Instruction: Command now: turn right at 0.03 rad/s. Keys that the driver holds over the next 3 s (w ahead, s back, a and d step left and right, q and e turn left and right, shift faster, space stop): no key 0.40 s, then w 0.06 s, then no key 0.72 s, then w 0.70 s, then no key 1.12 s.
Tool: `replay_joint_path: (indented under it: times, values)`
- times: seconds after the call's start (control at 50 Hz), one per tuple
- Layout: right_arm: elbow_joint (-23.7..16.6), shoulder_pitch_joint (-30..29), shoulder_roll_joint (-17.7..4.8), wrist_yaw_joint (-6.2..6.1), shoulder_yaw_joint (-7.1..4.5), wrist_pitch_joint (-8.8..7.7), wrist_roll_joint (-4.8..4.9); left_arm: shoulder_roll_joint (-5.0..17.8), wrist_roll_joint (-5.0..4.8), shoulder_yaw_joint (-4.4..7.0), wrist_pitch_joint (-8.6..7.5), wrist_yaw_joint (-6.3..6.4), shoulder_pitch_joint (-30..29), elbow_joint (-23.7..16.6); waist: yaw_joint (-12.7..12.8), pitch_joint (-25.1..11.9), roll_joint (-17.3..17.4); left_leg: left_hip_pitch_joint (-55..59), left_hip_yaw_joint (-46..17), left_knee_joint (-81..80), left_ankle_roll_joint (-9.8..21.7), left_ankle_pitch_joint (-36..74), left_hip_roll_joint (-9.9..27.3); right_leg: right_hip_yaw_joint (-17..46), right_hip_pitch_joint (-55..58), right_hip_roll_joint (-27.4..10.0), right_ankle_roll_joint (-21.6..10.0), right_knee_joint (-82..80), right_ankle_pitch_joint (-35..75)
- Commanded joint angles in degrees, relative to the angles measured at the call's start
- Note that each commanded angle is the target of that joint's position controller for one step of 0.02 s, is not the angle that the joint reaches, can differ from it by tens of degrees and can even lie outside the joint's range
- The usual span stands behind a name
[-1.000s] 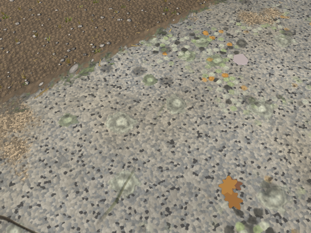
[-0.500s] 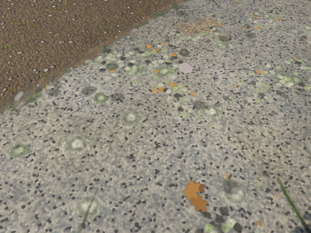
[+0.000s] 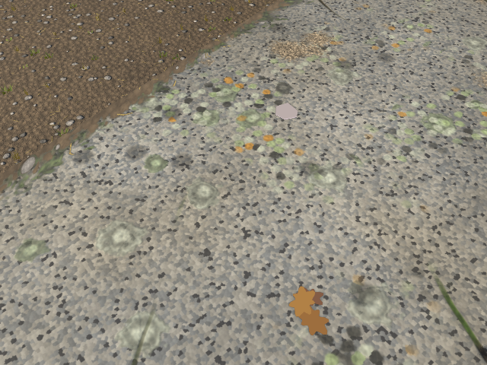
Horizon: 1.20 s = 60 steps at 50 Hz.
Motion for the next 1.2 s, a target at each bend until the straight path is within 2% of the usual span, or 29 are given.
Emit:
replay_joint_path:
  times: [0.02,0.4,0.42,0.44,0.46,0.48,0.5,0.52,0.54,0.56,0.58,0.62,0.66,0.84,1.18,1.2]
  values:
    - [-3.52,-1.08,-4.73,-0.21,-1.21,-0.98,0.1,5.65,-0.09,1.63,-0.83,0.37,-1.19,-4.27,0.18,-2.13,-0.54,-2.14,-3.37,-6.39,1.59,3.91,2.82,3.28,2.76,-2.78,-1.68,-5.44,6.96]
    - [0.16,1.47,-3.96,-0.86,-1.35,-1.31,0.32,4.18,-0.39,1.86,-0.57,1.31,0.18,-0.86,0.05,-1.09,-0.27,-1.82,-3.51,-7.47,1.94,5.11,2.65,2.06,4.24,-2.22,-0.72,-5.18,9.89]
    - [0.89,2.54,-3.61,-0.9,-1.28,-1.19,0.27,3.6,-0.34,1.75,-0.43,1.37,1.24,-0.09,0.06,-2.28,0.18,-1.43,-3.34,-8.29,2.24,-0.12,2.33,1.1,4.77,-1.44,-0.72,-5.07,5.25]
    - [1.32,3.11,-4.6,-1.05,-1.62,-0.92,0.59,3.86,-0.59,1.89,-0.3,1.48,1.84,0.48,-0.15,-1.38,1.35,-1.83,-4.0,-9.32,3.32,-8.15,2.23,-0.78,3.3,0.26,-0.94,-3.46,-2.72]
    - [1.56,3.87,-6.53,-1.28,-2.23,-0.63,1.03,4.38,-0.9,2.11,-0.46,1.54,2.26,0.74,-0.56,0.48,3.59,-2.32,-6.82,-11.35,5.32,-17.8,3.64,-2.98,-0.17,1.97,-1.19,-0.8,-10.68]
    - [1.11,2.61,-6.72,-1.64,-2.06,-0.52,1.19,3.95,-1.26,1.84,-1.06,1.64,0.98,0.29,-0.66,3.93,5.41,-3.77,-11.44,-14.5,7.3,-20.71,6.99,-3.73,-3.27,1.72,-1.25,1.1,-8.98]
    - [0.8,0.69,-5.49,-1.87,-1.4,-0.69,0.82,2.74,-1.35,1.39,-1.8,1.65,0.4,0.16,0.18,5.26,6.48,-5.29,-14.34,-15.78,8.39,-18.99,9.49,-3.06,-2.73,0.07,-1.26,0.77,-4.38]
    - [0.64,-1.23,-4.26,-1.96,-0.84,-1.01,0.48,2.35,-1.09,1.15,-2.35,1.63,0.9,0.61,1.1,5.58,5.92,-6.94,-13.05,-14.23,7.77,-12.75,8.88,-1.7,0.07,-1.37,-1.31,-1.69,0.24]
    - [0.69,-1.07,-3.98,-1.92,-0.76,-1.35,0.29,3.56,-0.46,1.41,-2.67,1.49,1.58,1.36,0.55,4.64,2.55,-6.05,-8.12,-10.61,5.65,-4.38,5.1,-0.28,1.51,-1.65,-1.11,-3.24,6.47]
    - [1.5,1.08,-4.57,-1.86,-1.1,-1.6,0.3,4.77,-0.25,1.76,-2.8,1.28,1.93,1.95,-0.55,2.52,-1.3,-3.2,-3.9,-6.5,3.48,2.32,2.02,0.76,2.04,-1.59,-1.36,-3.66,12.39]
    - [2.66,3.63,-5.06,-1.75,-1.35,-1.74,0.53,5.04,-0.45,1.83,-2.75,1.11,2.24,2.38,-1.3,0.07,-3.67,-0.72,-1.94,-4.21,2.09,6.64,0.71,1.18,2.98,-1.65,-1.92,-3.51,16.21]
    - [3.92,4.8,-4.58,-1.64,-1.23,-1.63,1.05,4.37,-1.0,1.61,-2.43,0.99,2.93,2.89,-1.19,-2.11,-2.58,1.5,-1.51,-3.06,1.26,11.67,0.62,1.45,4.28,-1.93,-2.43,-3.19,19.63]
    - [4.53,4.39,-4.06,-1.54,-1.06,-1.22,1.02,4.57,-1.11,1.56,-2.12,1.15,3.38,3.55,-0.95,-2.76,-1.67,2.3,-1.73,-2.91,1.25,14.49,1.01,1.43,5.14,-2.09,-2.6,-2.99,21.21]
    - [8.41,3.85,-4.83,-1.5,-1.11,-0.5,1.08,5.24,-1.14,1.74,-0.56,1.98,3.13,6.98,-0.52,-1.07,-0.24,2.92,-1.83,-5.43,0.45,15.78,1.59,1.14,7.17,-1.99,-2.24,-4.69,21.01]
    - [15.82,5.04,-4.49,-1.96,-0.45,-0.4,0.81,5.34,-1.16,1.74,0.34,2.22,1.73,16.22,-0.45,2.05,0.0,2.58,-1.61,-10.02,0.65,9.23,1.66,-0.21,7.28,-1.22,-1.36,-8.93,13.31]
    - [16.75,6.35,-4.21,-2.02,-0.39,-0.31,0.85,4.85,-1.19,1.62,0.42,2.22,2.69,17.25,-0.48,0.79,0.32,3.09,-1.19,-10.46,1.05,2.78,1.12,-1.37,7.55,-0.2,-1.5,-8.58,7.06]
